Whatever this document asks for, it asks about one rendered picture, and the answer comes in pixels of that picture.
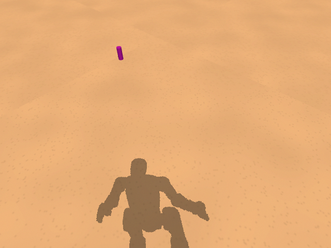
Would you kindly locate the can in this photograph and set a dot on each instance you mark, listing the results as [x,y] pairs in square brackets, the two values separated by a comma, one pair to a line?
[119,52]

